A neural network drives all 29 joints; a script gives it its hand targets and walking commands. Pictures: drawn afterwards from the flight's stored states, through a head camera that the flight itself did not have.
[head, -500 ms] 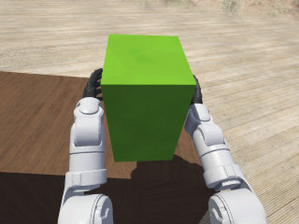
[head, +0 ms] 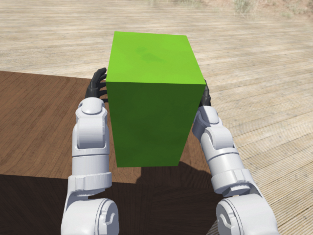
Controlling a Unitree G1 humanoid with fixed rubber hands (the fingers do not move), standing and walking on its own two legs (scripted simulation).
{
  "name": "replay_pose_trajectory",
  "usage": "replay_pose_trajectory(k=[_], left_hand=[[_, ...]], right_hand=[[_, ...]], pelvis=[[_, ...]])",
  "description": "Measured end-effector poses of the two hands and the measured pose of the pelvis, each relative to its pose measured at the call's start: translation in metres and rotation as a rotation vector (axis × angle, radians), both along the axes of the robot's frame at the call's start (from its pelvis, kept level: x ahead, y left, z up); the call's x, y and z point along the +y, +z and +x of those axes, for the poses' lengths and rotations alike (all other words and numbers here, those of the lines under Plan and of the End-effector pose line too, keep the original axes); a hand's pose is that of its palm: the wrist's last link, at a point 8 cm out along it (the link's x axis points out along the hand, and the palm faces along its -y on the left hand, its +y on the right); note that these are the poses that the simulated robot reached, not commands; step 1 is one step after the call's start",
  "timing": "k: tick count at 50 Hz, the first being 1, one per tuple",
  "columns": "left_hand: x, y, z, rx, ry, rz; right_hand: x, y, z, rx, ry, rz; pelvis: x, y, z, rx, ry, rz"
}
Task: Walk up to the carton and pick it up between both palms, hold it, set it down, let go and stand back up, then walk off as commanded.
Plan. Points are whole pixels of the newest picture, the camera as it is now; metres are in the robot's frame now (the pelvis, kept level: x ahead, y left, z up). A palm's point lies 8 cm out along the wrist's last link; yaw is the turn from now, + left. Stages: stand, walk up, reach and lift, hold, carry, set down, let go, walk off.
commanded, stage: hold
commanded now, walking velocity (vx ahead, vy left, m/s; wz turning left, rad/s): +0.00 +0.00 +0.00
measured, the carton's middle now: (149, 105) +0.38 +0.02 +0.19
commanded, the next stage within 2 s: none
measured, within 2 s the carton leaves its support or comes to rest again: neither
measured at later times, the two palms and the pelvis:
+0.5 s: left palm (98, 100) +0.36 +0.14 +0.22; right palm (204, 105) +0.37 -0.12 +0.21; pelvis +0.02 +0.00 +0.00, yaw +0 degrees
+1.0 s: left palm (97, 102) +0.35 +0.14 +0.22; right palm (204, 108) +0.36 -0.12 +0.20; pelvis +0.01 -0.01 +0.00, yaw +1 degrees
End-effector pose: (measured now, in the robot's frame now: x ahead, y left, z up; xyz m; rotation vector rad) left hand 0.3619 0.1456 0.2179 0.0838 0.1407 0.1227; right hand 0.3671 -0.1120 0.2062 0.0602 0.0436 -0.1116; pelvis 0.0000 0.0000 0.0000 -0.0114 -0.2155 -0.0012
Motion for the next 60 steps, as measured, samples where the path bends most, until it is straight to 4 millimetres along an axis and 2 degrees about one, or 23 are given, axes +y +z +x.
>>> replay_pose_trajectory(k=[15, 25, 30, 37, 44, 60], left_hand=[[-0.009, -0.003, 0.007, 0.008, 0.001, 0.026], [-0.009, -0.001, 0.002, -0.010, 0.002, 0.013], [-0.005, -0.006, 0.001, 0.016, 0.012, 0.002], [-0.004, 0.001, -0.001, -0.022, 0.009, 0.015], [-0.005, -0.004, -0.004, 0.004, 0.011, 0.008], [-0.008, 0.002, -0.003, 0.006, 0.017, 0.011]], right_hand=[[-0.008, -0.003, 0.007, 0.005, 0.005, 0.007], [-0.009, 0.000, 0.003, -0.012, 0.001, 0.005], [-0.005, -0.006, 0.004, 0.015, 0.007, 0.000], [-0.005, 0.001, 0.002, -0.023, 0.005, 0.005], [-0.005, -0.009, -0.002, 0.003, 0.001, 0.010], [-0.008, -0.003, 0.001, 0.001, 0.007, 0.008]], pelvis=[[0.000, 0.000, 0.011, -0.004, -0.002, -0.003], [-0.003, -0.001, 0.019, -0.032, 0.003, -0.003], [-0.004, -0.001, 0.017, -0.034, 0.000, 0.001], [-0.005, -0.001, 0.014, -0.032, 0.012, -0.003], [-0.005, -0.001, 0.010, -0.034, 0.006, 0.000], [-0.009, 0.000, 0.003, -0.015, 0.007, 0.006]])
